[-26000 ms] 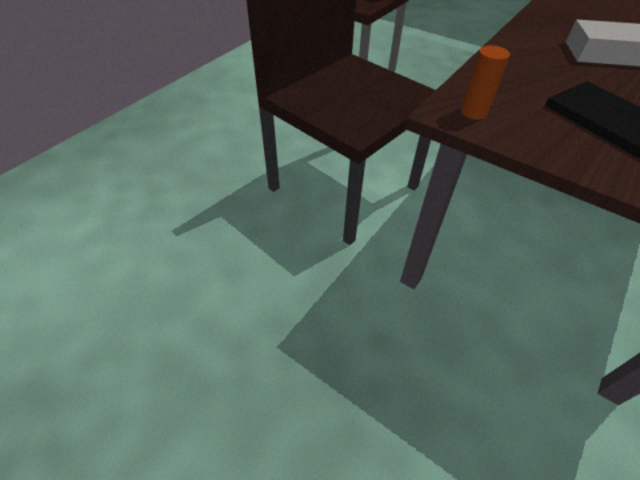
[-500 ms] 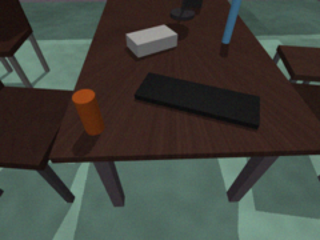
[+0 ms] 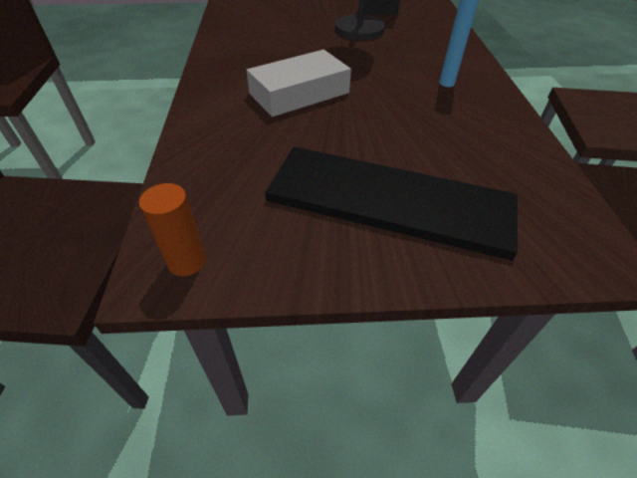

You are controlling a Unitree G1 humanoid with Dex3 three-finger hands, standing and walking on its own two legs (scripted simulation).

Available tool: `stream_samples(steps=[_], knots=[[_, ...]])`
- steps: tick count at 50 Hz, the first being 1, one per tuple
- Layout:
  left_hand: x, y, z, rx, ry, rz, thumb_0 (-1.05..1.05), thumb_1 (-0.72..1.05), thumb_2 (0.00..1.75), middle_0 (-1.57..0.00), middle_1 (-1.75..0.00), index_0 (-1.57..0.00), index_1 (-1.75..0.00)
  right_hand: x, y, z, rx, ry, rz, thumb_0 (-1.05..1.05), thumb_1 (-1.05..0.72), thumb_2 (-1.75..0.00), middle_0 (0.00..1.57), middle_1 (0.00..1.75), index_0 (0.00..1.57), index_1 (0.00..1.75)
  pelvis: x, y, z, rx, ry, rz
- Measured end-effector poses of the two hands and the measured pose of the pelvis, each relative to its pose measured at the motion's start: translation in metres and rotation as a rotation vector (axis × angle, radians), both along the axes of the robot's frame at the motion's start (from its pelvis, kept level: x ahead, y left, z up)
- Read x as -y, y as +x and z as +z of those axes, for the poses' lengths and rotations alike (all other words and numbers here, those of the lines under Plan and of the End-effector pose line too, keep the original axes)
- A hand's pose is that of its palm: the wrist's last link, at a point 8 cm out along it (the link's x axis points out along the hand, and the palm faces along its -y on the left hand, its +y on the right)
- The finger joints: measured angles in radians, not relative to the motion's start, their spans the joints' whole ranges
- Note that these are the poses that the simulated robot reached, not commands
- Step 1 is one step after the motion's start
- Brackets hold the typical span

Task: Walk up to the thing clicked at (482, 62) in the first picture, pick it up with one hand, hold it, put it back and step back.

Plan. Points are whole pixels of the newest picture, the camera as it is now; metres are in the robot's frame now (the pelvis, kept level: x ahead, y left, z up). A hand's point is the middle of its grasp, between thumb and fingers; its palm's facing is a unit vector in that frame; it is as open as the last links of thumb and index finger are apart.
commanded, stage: home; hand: left
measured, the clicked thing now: (175, 232) +0.45 +0.24 +0.02
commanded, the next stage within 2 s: stand in 0.54 s
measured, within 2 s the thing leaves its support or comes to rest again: neither
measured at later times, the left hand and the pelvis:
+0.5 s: hand out of the picture +0.06 +0.25 -0.16, palm faces -0.05 -0.94 -0.35, open 17.5 cm; pelvis +0.00 +0.00 +0.00, yaw +0 degrees
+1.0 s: hand out of the picture +0.06 +0.25 -0.16, palm faces -0.04 -0.94 -0.35, open 11.4 cm; pelvis +0.00 +0.00 +0.00, yaw +1 degrees
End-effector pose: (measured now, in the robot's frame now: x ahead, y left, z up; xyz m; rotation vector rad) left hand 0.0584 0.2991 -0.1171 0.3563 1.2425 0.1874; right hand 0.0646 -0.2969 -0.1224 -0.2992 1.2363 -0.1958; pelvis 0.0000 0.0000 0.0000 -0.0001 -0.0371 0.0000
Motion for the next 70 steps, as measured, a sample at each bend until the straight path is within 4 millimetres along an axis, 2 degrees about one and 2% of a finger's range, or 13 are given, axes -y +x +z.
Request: stream_samples(steps=[20, 36, 42, 49, 54, 57, 62, 70], knots=[[0.002, -0.002, -0.004, -0.018, -0.015, 0.009, 0.0, -0.55, 0.05, -0.05, -0.05, -0.05, -0.05, 0.003, -0.006, 0.002, -0.029, -0.012, -0.011, 0.0, -0.9, -0.9, 0.2, 0.3, 0.2, 0.3, 0.0, 0.001, 0.0, -0.003, -0.002, 0.004], [0.0, 0.001, -0.001, 0.002, -0.008, 0.018, 0.0, -0.52, 0.08, -0.07, -0.07, -0.07, -0.07, 0.0, 0.002, 0.001, -0.004, -0.005, 0.0, 0.0, -0.9, -0.9, 0.2, 0.3, 0.2, 0.3, 0.0, 0.002, 0.0, 0.005, 0.0, 0.008], [0.0, -0.002, -0.001, -0.001, -0.006, 0.018, 0.0, -0.29, 0.3, -0.14, -0.19, -0.15, -0.19, 0.001, 0.002, 0.001, -0.004, -0.003, -0.002, 0.0, -0.9, -0.9, 0.2, 0.3, 0.2, 0.3, 0.0, 0.001, 0.0, 0.004, -0.001, 0.011], [0.002, -0.007, -0.003, -0.018, -0.011, 0.024, 0.0, 0.16, 0.68, -0.19, -0.27, -0.19, -0.27, 0.003, -0.002, 0.002, -0.022, -0.007, -0.006, 0.0, -0.9, -0.9, 0.2, 0.3, 0.2, 0.3, 0.002, 0.002, 0.001, 0.001, 0.0, 0.012], [0.004, -0.008, -0.004, -0.027, -0.016, 0.025, 0.0, 0.52, 0.81, -0.2, -0.29, -0.2, -0.29, 0.004, -0.003, 0.001, -0.034, -0.009, -0.007, 0.0, -0.9, -0.9, 0.2, 0.3, 0.2, 0.3, 0.003, 0.003, 0.001, -0.002, 0.0, 0.013], [0.005, -0.007, -0.004, -0.03, -0.017, 0.027, 0.0, 0.68, 0.85, -0.2, -0.29, -0.2, -0.29, 0.005, -0.003, 0.001, -0.038, -0.01, -0.007, 0.0, -0.9, -0.9, 0.2, 0.3, 0.2, 0.3, 0.003, 0.004, 0.001, -0.004, 0.001, 0.013], [0.005, -0.003, -0.004, -0.027, -0.017, 0.028, 0.0, 0.82, 0.89, -0.2, -0.29, -0.2, -0.29, 0.005, 0.001, 0.001, -0.035, -0.009, -0.005, 0.0, -0.9, -0.9, 0.2, 0.3, 0.2, 0.3, 0.004, 0.007, 0.001, -0.005, 0.002, 0.014], [0.007, 0.005, -0.003, -0.014, -0.014, 0.027, 0.01, 0.89, 0.9, -0.2, -0.3, -0.2, -0.3, 0.005, 0.011, 0.001, -0.024, -0.005, 0.004, 0.0, -0.9, -0.9, 0.2, 0.3, 0.2, 0.3, 0.006, 0.011, 0.001, -0.009, 0.001, 0.016]])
